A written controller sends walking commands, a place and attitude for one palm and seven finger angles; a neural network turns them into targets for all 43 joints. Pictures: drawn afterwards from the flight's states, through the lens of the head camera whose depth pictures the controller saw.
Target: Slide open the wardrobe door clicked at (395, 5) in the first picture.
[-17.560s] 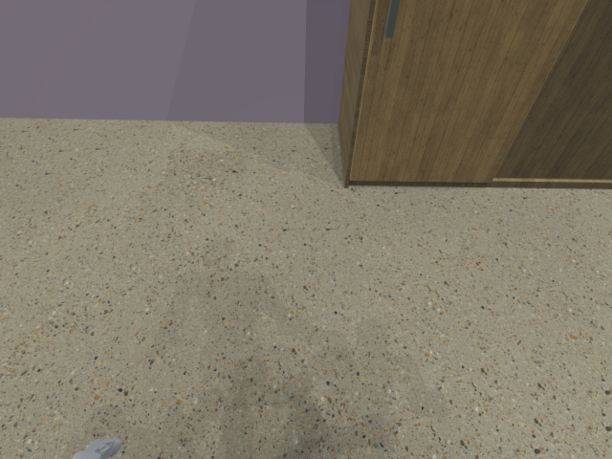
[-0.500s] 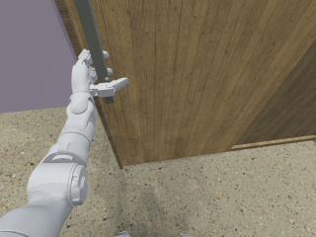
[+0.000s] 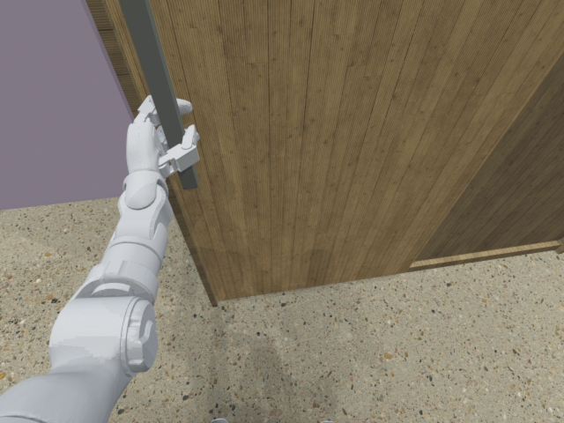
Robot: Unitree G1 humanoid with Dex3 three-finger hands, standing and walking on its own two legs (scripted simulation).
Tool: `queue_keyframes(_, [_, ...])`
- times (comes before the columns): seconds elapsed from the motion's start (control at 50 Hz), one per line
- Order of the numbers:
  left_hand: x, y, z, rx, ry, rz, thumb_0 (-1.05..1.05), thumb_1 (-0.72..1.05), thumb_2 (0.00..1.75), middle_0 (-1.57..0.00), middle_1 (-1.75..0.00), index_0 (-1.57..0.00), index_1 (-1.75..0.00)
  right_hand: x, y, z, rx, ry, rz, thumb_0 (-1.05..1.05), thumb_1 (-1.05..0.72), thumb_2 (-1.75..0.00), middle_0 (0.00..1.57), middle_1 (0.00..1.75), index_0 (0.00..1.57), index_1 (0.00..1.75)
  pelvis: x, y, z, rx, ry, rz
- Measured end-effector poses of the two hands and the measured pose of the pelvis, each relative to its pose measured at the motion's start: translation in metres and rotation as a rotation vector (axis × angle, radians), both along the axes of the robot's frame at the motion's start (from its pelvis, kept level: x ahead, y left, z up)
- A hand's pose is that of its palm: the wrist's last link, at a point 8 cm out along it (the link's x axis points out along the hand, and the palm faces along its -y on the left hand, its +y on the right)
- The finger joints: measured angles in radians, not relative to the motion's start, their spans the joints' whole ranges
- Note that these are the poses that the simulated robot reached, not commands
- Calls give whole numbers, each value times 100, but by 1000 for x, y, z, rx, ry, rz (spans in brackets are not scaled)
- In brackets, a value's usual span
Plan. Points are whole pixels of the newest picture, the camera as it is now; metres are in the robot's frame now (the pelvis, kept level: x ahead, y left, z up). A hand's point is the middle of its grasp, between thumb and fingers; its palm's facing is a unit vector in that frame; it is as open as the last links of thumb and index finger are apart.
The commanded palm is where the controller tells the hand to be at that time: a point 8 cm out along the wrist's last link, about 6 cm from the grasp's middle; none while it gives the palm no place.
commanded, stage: grip the handle and tug to test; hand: left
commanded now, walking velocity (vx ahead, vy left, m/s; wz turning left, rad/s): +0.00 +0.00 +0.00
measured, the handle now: (166, 93) +0.54 +0.14 +0.17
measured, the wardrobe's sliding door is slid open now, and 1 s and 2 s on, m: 0.00 0.00 0.00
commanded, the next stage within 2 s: tug the door sideways, standing still in 0.52 s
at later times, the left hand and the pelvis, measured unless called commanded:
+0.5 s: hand (189, 148) +0.48 +0.11 +0.12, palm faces +0.08 -1.00 +0.02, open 6.0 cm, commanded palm +0.42 +0.17 +0.12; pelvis +0.02 +0.00 +0.01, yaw -2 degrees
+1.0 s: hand (191, 147) +0.48 +0.11 +0.12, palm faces +0.14 -0.99 +0.00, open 6.0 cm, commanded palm +0.45 +0.12 +0.12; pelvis +0.02 +0.00 +0.00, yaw +3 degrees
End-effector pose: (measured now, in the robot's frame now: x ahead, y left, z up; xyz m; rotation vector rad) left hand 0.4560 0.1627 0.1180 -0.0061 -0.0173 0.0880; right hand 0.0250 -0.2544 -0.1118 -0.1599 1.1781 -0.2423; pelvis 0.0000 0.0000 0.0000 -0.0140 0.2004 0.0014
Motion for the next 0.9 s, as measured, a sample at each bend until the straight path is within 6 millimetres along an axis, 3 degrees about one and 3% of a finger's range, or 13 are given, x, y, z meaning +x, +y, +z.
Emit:
queue_keyframes(0.38, [-1, -1, 0, -9, -5, -4, 1, 68, 77, -36, -140, -36, -137, 5, -5, 4, 9, -14, -34, 0, -90, -89, 20, 30, 20, 30, 11, -3, 4, 7, -6, -25])
queue_keyframes(0.5, [-2, -1, 0, -12, -2, -8, 2, 69, 75, -33, -140, -35, -137, 21, -5, 9, 16, -45, -43, 0, -90, -89, 20, 30, 20, 30, 22, -3, 7, 11, -9, -37])
queue_keyframes(0.7, [-4, -1, 0, -14, 3, -8, 2, 70, 75, -30, -139, -32, -135, 63, -3, 14, 21, -98, -6, 0, -90, -89, 20, 30, 20, 30, 40, -3, 11, 10, -16, -28])
queue_keyframes(0.9, [-4, -3, 1, -7, 11, 38, 2, 67, 83, -33, -139, -35, -136, 83, 3, 3, 24, -72, 104, 0, -90, -89, 20, 30, 20, 30, 31, -2, 5, 3, -2, 35])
